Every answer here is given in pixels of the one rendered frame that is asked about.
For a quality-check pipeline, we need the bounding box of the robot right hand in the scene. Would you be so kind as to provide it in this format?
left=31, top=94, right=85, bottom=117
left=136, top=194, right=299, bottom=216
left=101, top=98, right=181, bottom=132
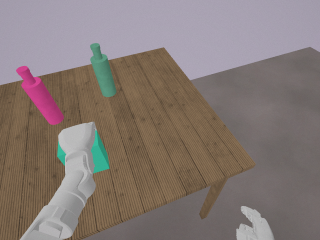
left=236, top=206, right=275, bottom=240

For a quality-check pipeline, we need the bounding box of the robot left upper arm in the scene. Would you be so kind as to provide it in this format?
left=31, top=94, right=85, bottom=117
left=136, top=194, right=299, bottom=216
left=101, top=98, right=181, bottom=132
left=25, top=230, right=64, bottom=240

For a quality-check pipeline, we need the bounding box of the table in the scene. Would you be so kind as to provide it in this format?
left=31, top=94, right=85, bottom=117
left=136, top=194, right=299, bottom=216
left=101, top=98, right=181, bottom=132
left=0, top=47, right=256, bottom=240

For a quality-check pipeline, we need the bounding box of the sponge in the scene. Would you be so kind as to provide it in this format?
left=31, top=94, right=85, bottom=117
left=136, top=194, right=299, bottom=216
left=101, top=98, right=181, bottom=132
left=57, top=130, right=110, bottom=174

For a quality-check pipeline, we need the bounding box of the robot left hand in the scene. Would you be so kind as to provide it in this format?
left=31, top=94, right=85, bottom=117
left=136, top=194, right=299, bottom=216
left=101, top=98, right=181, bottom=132
left=58, top=121, right=97, bottom=167

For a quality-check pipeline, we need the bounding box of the robot left forearm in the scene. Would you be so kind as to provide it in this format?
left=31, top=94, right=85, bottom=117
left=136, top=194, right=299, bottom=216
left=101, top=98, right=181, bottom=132
left=20, top=148, right=96, bottom=240

